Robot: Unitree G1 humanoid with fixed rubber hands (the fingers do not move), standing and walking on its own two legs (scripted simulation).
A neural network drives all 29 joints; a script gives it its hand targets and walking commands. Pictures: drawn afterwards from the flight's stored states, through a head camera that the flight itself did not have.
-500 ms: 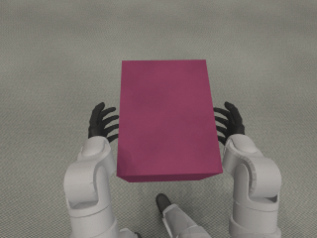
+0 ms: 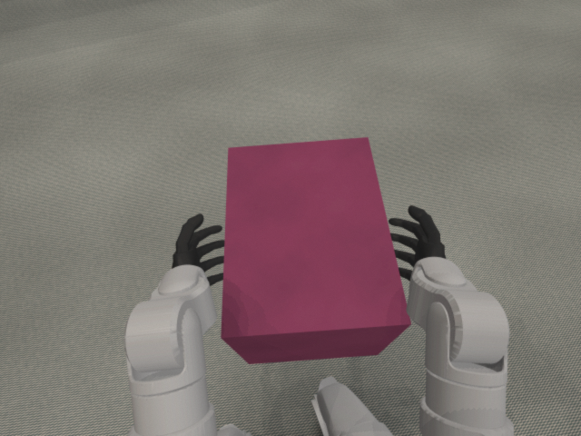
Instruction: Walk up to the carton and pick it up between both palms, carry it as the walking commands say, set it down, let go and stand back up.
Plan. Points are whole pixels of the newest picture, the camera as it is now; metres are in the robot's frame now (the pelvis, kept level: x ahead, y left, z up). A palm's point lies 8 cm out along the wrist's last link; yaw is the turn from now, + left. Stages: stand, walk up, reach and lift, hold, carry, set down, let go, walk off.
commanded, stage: carry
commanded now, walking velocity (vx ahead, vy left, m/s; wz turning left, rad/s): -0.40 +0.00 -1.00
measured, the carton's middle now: (305, 255) +0.37 -0.03 -0.01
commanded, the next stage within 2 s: none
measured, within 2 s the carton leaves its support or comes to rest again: neither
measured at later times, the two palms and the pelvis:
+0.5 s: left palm (418, 382) +0.18 -0.12 +0.07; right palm out of the picture +0.01 -0.34 +0.07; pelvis -0.16 -0.04 +0.01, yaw -31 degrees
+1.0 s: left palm out of the picture -0.05 -0.21 +0.07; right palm out of the picture -0.29 -0.34 +0.06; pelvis -0.31 +0.00 +0.01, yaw -58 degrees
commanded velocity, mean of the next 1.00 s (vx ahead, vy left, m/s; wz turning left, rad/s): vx -0.39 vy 0.00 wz -0.94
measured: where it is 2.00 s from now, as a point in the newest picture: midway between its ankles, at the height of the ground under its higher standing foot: outside the picture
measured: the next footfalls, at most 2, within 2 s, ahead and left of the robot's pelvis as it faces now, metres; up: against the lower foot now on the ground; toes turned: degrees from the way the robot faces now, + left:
right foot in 0.18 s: -0.02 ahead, -0.22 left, +0.00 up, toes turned -9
left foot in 0.52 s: -0.06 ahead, +0.03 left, +0.00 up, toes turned -23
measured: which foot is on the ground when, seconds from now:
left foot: down 0.00-0.20, up 0.22-0.50, down 0.52-0.78, up 0.80-1.00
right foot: up 0.00-0.16, down 0.18-0.54, up 0.56-0.74, down 0.76-1.00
